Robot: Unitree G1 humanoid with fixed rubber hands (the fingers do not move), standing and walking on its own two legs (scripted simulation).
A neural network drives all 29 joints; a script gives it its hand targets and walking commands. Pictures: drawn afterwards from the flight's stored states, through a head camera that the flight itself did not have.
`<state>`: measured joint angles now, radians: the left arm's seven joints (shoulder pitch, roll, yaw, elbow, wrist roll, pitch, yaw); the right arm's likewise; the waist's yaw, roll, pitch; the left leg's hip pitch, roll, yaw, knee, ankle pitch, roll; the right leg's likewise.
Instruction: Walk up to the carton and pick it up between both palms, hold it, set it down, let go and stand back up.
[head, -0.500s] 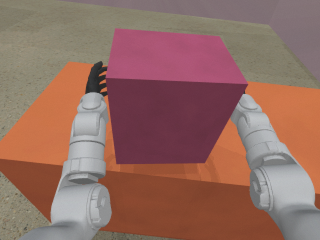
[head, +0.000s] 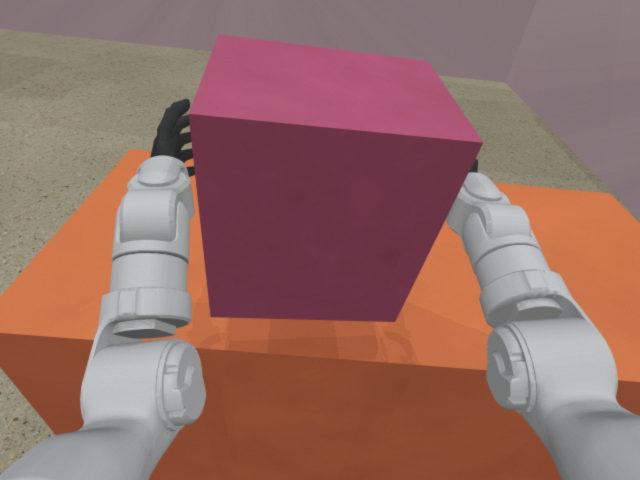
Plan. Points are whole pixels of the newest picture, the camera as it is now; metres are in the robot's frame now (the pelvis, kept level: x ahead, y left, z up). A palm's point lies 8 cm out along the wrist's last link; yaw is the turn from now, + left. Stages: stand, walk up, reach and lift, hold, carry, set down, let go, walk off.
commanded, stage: reach and lift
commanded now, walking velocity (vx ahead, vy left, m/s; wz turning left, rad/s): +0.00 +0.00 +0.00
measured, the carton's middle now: (316, 192) +0.41 +0.01 +0.20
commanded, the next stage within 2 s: hold in 1.78 s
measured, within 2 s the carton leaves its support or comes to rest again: neither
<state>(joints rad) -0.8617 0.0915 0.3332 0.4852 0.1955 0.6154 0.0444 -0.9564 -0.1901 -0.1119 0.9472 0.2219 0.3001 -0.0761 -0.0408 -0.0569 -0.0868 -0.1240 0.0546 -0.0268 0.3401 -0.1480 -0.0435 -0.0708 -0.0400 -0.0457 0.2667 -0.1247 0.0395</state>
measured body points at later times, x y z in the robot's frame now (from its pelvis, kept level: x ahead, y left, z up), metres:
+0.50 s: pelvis +0.02 +0.00 +0.00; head -0.06 +0.03 +0.44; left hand +0.41 +0.18 +0.27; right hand +0.41 -0.17 +0.26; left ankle +0.03 +0.14 -0.75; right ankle +0.02 -0.15 -0.75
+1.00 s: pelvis +0.02 +0.00 +0.00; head -0.05 +0.02 +0.44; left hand +0.41 +0.18 +0.29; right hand +0.41 -0.17 +0.29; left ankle +0.03 +0.14 -0.75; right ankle +0.02 -0.15 -0.75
